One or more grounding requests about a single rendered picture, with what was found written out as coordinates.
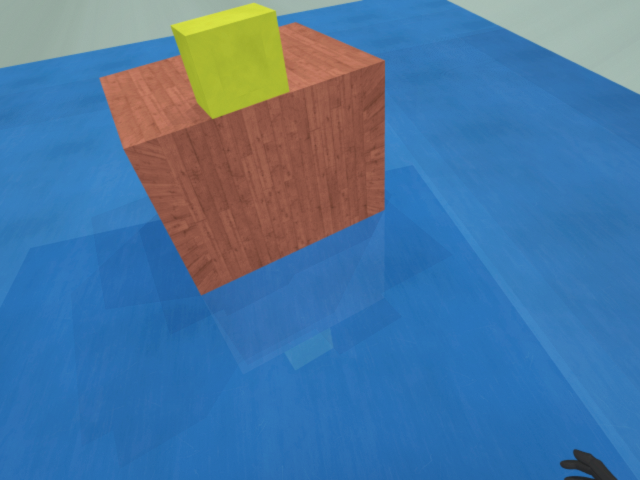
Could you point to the carton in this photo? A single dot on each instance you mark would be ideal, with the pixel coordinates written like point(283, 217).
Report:
point(233, 58)

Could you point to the robot right hand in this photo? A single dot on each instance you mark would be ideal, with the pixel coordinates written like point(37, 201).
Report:
point(587, 463)

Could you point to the pedestal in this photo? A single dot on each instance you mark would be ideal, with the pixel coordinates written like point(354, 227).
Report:
point(240, 191)

